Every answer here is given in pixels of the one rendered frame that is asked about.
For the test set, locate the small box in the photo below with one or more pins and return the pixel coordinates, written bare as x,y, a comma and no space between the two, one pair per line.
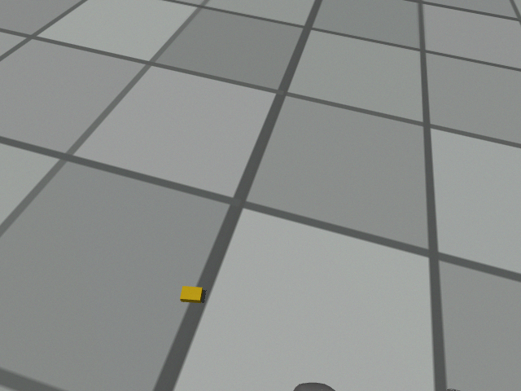
191,294

